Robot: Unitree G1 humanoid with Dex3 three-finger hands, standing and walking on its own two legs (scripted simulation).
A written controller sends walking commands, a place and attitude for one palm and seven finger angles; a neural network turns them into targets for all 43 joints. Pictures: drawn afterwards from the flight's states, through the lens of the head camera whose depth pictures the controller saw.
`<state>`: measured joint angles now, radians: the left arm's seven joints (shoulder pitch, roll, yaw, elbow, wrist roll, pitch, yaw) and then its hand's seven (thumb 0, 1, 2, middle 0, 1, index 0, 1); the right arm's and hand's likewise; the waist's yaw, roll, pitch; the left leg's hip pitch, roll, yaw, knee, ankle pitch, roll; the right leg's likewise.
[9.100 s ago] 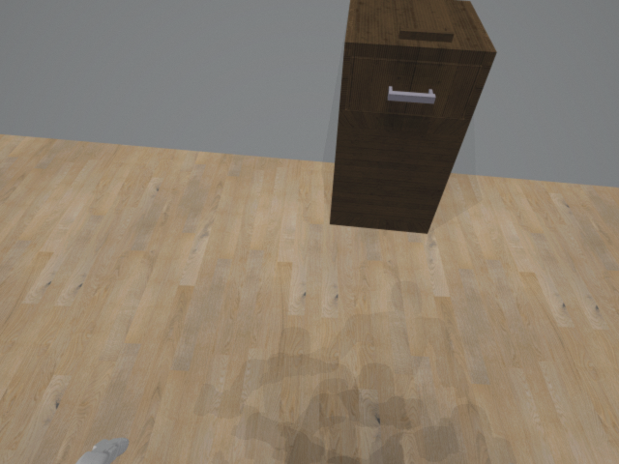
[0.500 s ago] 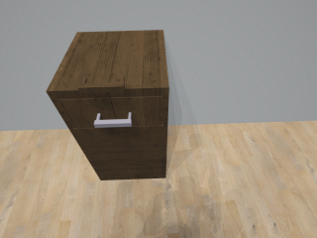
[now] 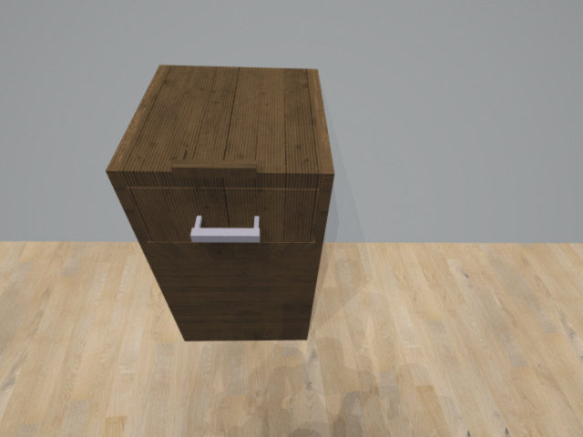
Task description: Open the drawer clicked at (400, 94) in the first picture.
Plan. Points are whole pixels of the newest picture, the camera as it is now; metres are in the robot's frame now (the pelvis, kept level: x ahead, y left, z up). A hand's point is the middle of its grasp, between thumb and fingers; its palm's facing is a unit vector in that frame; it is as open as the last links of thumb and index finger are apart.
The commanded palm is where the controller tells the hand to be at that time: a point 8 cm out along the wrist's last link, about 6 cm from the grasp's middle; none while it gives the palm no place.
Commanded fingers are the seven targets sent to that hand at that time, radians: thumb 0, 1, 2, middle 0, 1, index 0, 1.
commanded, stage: raise the hand with hooked fingers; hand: left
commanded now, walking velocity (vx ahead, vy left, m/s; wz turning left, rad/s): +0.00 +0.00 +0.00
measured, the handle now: (227, 227) +0.54 +0.17 -0.10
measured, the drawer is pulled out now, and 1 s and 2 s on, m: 0.00 0.00 0.00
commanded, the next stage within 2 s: move the hooked fingers above the handle in 1.94 s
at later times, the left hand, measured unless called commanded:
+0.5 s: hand out of the picture +0.13 +0.19 -0.09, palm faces -0.12 -0.16 -0.98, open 8.8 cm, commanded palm +0.14 +0.22 -0.01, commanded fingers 0.00 0.34 0.66 -0.24 -0.66 -0.24 -0.66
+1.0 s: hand (167, 346) +0.24 +0.19 -0.01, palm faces -0.04 -0.13 -0.99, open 11.8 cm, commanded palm +0.22 +0.21 +0.06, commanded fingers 0.00 -0.24 0.41 -0.28 -1.03 -0.28 -1.03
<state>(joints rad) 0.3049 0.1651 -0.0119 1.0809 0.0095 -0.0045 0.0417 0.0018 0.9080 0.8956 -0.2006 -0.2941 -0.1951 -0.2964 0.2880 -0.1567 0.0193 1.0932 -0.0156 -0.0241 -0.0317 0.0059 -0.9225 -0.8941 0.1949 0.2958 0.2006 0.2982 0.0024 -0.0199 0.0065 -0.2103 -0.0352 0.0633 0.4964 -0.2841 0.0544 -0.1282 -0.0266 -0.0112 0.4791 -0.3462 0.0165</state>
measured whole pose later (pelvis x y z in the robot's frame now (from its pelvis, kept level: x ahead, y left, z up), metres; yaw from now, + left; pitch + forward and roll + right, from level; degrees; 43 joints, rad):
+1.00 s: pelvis +0.00 -0.03 -0.02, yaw -2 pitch +8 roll +2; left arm 0.28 0.38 -0.05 0.00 0.98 0.01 0.29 0.00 -0.03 0.50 -0.29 -0.89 -0.28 -0.89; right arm 0.16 -0.26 -0.01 0.62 -0.05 0.08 -0.04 0.01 -0.90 -0.89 0.20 0.30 0.20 0.30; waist 0.05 0.03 -0.08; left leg -0.47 -0.02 0.03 0.68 -0.35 0.00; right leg -0.48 0.05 0.00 0.74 -0.40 -0.07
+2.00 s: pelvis -0.01 +0.01 +0.00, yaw -1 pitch +4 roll +0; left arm -0.09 0.43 -0.09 0.10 0.95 0.10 0.17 0.00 -0.49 0.30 -0.32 -1.20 -0.32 -1.20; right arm 0.15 -0.25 -0.02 0.65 0.01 0.11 -0.02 0.01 -0.91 -0.89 0.20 0.30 0.20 0.30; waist 0.08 0.07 -0.03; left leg -0.32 -0.06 0.01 0.52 -0.27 0.05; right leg -0.30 0.01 -0.01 0.54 -0.31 -0.02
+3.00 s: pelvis +0.00 -0.01 -0.02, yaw -2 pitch +14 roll +0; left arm -0.52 0.36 -0.12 0.80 1.04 0.07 0.32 0.00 -0.49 0.30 -0.32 -1.20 -0.31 -1.20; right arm 0.27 -0.24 -0.06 0.68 0.02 0.12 -0.03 0.01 -0.91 -0.89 0.20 0.30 0.20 0.30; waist -0.03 0.05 -0.13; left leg -0.59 -0.04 0.02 0.70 -0.35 0.04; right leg -0.57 0.03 -0.01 0.71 -0.38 -0.04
